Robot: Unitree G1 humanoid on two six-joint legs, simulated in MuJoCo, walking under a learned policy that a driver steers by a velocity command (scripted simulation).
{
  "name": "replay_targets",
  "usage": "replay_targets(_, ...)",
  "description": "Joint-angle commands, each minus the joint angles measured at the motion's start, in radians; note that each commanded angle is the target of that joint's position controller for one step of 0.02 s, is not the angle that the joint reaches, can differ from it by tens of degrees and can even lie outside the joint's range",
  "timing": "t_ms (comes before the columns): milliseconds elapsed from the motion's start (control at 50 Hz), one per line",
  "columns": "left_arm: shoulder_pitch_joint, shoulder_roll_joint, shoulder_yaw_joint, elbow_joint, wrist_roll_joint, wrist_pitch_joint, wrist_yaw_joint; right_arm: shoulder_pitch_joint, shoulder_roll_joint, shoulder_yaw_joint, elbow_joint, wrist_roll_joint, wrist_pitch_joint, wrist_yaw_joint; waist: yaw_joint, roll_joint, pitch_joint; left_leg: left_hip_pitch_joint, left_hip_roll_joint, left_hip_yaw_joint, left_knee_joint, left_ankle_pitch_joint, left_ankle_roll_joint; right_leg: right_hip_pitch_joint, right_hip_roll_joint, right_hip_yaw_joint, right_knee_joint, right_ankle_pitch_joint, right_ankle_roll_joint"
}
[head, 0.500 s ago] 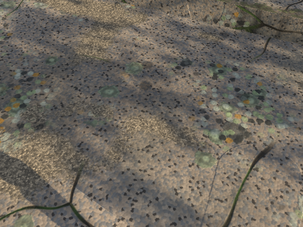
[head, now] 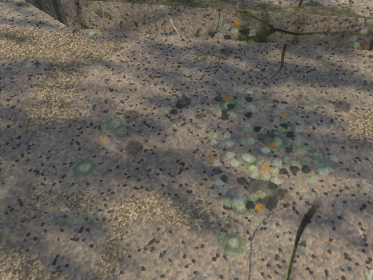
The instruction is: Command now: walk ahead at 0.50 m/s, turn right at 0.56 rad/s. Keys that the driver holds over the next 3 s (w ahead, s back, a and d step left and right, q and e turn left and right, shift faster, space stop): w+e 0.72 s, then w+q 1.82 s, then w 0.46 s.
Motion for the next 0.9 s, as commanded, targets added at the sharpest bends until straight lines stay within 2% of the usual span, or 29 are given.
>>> replay_targets(20, 0.093, 0.142, 0.026, -0.045, 0.001, -0.006, 0.006, -0.080, -0.072, -0.011, -0.087, 0.003, 0.000, 0.005, 0.018, -0.088, -0.010, -0.046, -0.052, 0.052, -0.079, 0.095, -0.009, 0.042, -0.251, 0.222, -0.050, 0.423, -0.055)
replay_targets(100, 0.142, 0.151, 0.026, -0.057, 0.012, -0.001, 0.017, -0.204, -0.074, 0.002, -0.145, 0.008, -0.009, 0.012, 0.054, -0.102, 0.001, -0.074, -0.089, 0.049, -0.204, 0.087, 0.003, 0.147, -0.266, 0.269, -0.002, 0.470, -0.074)
replay_targets(140, 0.144, 0.164, 0.029, -0.067, 0.018, -0.001, 0.023, -0.233, -0.084, 0.007, -0.171, 0.014, -0.019, 0.014, 0.055, -0.114, 0.003, -0.040, -0.107, 0.042, -0.276, 0.071, 0.020, 0.179, -0.284, 0.297, 0.033, 0.509, -0.075)
replay_targets(180, 0.095, 0.184, 0.035, -0.088, 0.019, -0.002, 0.030, -0.170, -0.107, 0.003, -0.167, 0.018, -0.029, 0.009, 0.010, -0.127, -0.008, 0.108, -0.127, 0.031, -0.366, 0.041, 0.044, 0.147, -0.287, 0.308, 0.076, 0.561, -0.043)
replay_targets(200, 0.049, 0.197, 0.037, -0.103, 0.020, -0.004, 0.028, -0.081, -0.127, -0.005, -0.144, 0.022, -0.034, 0.001, -0.036, -0.130, -0.037, 0.260, -0.154, 0.038, -0.402, 0.001, 0.062, 0.094, -0.270, 0.294, 0.139, 0.662, -0.015)
replay_targets(220, 0.029, 0.207, 0.039, -0.110, 0.018, -0.010, 0.018, 0.046, -0.157, -0.018, -0.106, 0.024, -0.042, -0.011, -0.089, -0.108, -0.105, 0.434, -0.174, 0.051, -0.437, 0.003, 0.080, 0.063, -0.236, 0.278, 0.274, 0.735, 0.007)
replay_targets(240, 0.009, 0.196, 0.037, -0.122, 0.007, -0.019, 0.006, 0.193, -0.191, -0.030, -0.078, 0.013, -0.055, -0.026, -0.162, -0.065, -0.198, 0.668, -0.096, -0.009, -0.469, 0.018, 0.112, -0.050, -0.179, 0.246, 0.477, 0.619, 0.028)
replay_targets(260, 0.036, 0.100, 0.012, -0.160, -0.001, -0.025, 0.003, 0.345, -0.267, -0.045, -0.075, -0.013, -0.055, -0.045, -0.188, 0.081, -0.359, 0.897, 0.178, -0.265, -0.459, -0.100, 0.150, -0.196, -0.112, 0.154, 0.763, 0.134, 0.037)
replay_targets(280, 0.157, 0.087, 0.011, -0.189, -0.026, -0.017, 0.007, 0.280, -0.313, -0.059, -0.086, -0.013, -0.040, -0.039, -0.084, 0.323, -0.433, 1.004, 0.352, -0.745, -0.602, -0.147, 0.273, -0.457, 0.005, 0.068, 0.977, -0.382, 0.058)
replay_targets(300, 0.134, 0.152, 0.016, -0.147, 0.011, 0.005, 0.017, 0.196, -0.214, -0.048, -0.106, -0.001, -0.028, -0.031, -0.059, 0.117, -0.276, 0.855, 0.320, -0.688, -0.617, -0.278, 0.271, -0.542, -0.101, 0.063, 1.058, -0.296, 0.058)
replay_targets(320, 0.049, 0.151, 0.016, -0.150, 0.023, 0.012, 0.006, 0.143, -0.128, -0.026, -0.114, 0.008, -0.028, -0.028, -0.067, 0.002, -0.145, 0.716, 0.254, -0.503, -0.635, -0.250, 0.249, -0.535, -0.133, 0.046, 1.026, -0.208, 0.066)
replay_targets(340, 0.014, 0.129, 0.014, -0.159, 0.022, 0.016, -0.004, 0.132, -0.099, -0.017, -0.101, 0.004, -0.031, -0.024, -0.054, -0.025, -0.076, 0.617, 0.202, -0.363, -0.668, -0.141, 0.222, -0.513, -0.162, 0.038, 0.975, -0.167, 0.073)
replay_targets(380, -0.006, 0.111, 0.011, -0.170, 0.037, 0.039, -0.024, 0.162, -0.106, -0.016, -0.069, 0.010, -0.045, -0.025, -0.037, 0.051, -0.042, 0.536, 0.138, -0.194, -0.706, -0.003, 0.189, -0.474, -0.196, 0.018, 0.925, -0.144, 0.083)
replay_targets(400, -0.011, 0.106, 0.011, -0.178, 0.037, 0.048, -0.031, 0.184, -0.110, -0.018, -0.058, 0.017, -0.056, -0.021, -0.034, 0.068, -0.049, 0.531, 0.133, -0.154, -0.713, 0.075, 0.189, -0.471, -0.196, 0.009, 0.920, -0.133, 0.084)
replay_targets(440, -0.063, 0.098, 0.008, -0.205, 0.037, 0.058, -0.043, 0.210, -0.117, -0.022, -0.043, 0.028, -0.073, -0.014, -0.031, 0.071, -0.048, 0.551, 0.137, -0.084, -0.734, 0.164, 0.197, -0.525, -0.207, 0.003, 0.907, -0.088, 0.087)
replay_targets(520, -0.205, 0.086, -0.001, -0.263, 0.037, 0.060, -0.060, 0.257, -0.121, -0.026, -0.019, 0.027, -0.072, -0.013, -0.050, 0.054, -0.017, 0.589, 0.125, 0.044, -0.762, 0.224, 0.198, -0.635, -0.224, -0.020, 0.812, 0.041, 0.104)
replay_targets(580, -0.301, 0.065, -0.016, -0.297, 0.033, 0.053, -0.071, 0.279, -0.129, -0.028, -0.004, 0.026, -0.069, -0.012, -0.070, 0.053, 0.003, 0.596, 0.100, 0.137, -0.760, 0.251, 0.179, -0.609, -0.222, -0.066, 0.635, 0.154, 0.106)
replay_targets(640, -0.401, 0.056, -0.026, -0.337, 0.037, 0.049, -0.083, 0.320, -0.154, -0.035, 0.015, 0.027, -0.065, -0.019, -0.099, 0.055, 0.026, 0.639, 0.122, 0.184, -0.755, 0.273, 0.170, -0.567, -0.221, -0.123, 0.482, 0.168, 0.087)
replay_targets(700, -0.444, 0.067, -0.025, -0.364, 0.045, 0.050, -0.082, 0.358, -0.175, -0.041, 0.038, 0.025, -0.048, -0.027, -0.110, 0.055, 0.035, 0.732, 0.148, 0.223, -0.700, 0.392, 0.157, -0.535, -0.195, -0.169, 0.388, 0.065, 0.052)
replay_targets(740, -0.413, 0.073, -0.020, -0.361, 0.054, 0.049, -0.071, 0.384, -0.194, -0.041, 0.057, 0.024, -0.033, -0.033, -0.093, 0.072, -0.001, 0.762, 0.155, 0.254, -0.576, 0.691, 0.149, -0.425, -0.134, -0.199, 0.339, -0.053, 0.016)
replay_targets(760, -0.336, 0.081, -0.013, -0.339, 0.058, 0.042, -0.063, 0.395, -0.201, -0.039, 0.068, 0.023, -0.025, -0.033, -0.058, 0.078, -0.046, 0.762, 0.158, 0.258, -0.463, 0.809, 0.150, -0.322, -0.095, -0.196, 0.308, -0.087, -0.008)
replay_targets(780, -0.178, 0.090, -0.004, -0.283, 0.065, 0.030, -0.052, 0.389, -0.193, -0.031, 0.070, 0.028, -0.018, -0.031, 0.014, 0.049, -0.128, 0.699, 0.139, 0.281, -0.289, 0.781, 0.137, -0.115, -0.065, -0.185, 0.215, -0.028, -0.032)
replay_targets(800, -0.013, 0.142, 0.014, -0.236, 0.082, 0.020, -0.035, 0.376, -0.158, -0.016, 0.045, 0.035, -0.020, -0.027, 0.085, -0.019, -0.241, 0.497, 0.109, 0.284, -0.047, 0.489, 0.120, 0.171, -0.199, -0.024, 0.185, -0.069, -0.069)
replay_targets(820, 0.016, 0.255, 0.034, -0.237, 0.079, 0.017, -0.019, 0.441, -0.025, 0.017, -0.017, 0.056, -0.023, -0.001, 0.033, -0.270, -0.375, 0.073, -0.064, 0.262, 0.325, -0.430, 0.066, 0.510, -0.577, 0.499, 0.136, -0.024, -0.198)
replay_targets(840, 0.069, 0.265, 0.044, -0.245, 0.043, 0.027, -0.002, 0.335, -0.150, -0.018, -0.018, 0.044, -0.014, -0.014, 0.096, -0.108, -0.398, 0.013, -0.106, 0.080, 0.461, -0.409, 0.075, 0.440, -0.604, 0.581, 0.064, 0.085, -0.205)
replay_targets(860, -0.005, 0.227, 0.033, -0.222, 0.033, 0.022, 0.007, 0.256, -0.144, -0.020, -0.039, 0.055, -0.020, -0.013, 0.063, -0.075, -0.244, -0.020, -0.071, 0.015, 0.441, -0.302, 0.090, 0.314, -0.547, 0.369, 0.060, 0.216, -0.168)
replay_targets(880, -0.049, 0.169, 0.015, -0.208, 0.030, 0.011, 0.006, 0.263, -0.119, -0.012, -0.029, 0.058, -0.028, -0.009, 0.015, -0.065, -0.142, 0.024, -0.044, 0.009, 0.347, -0.249, 0.095, 0.166, -0.494, 0.242, 0.025, 0.296, -0.118)
replay_targets(900, -0.093, 0.128, 0.003, -0.204, 0.030, 0.000, 0.004, 0.289, -0.116, -0.015, -0.003, 0.046, -0.018, -0.005, -0.027, -0.058, -0.094, 0.079, -0.024, 0.005, 0.276, -0.222, 0.094, 0.077, -0.444, 0.152, -0.008, 0.308, -0.066)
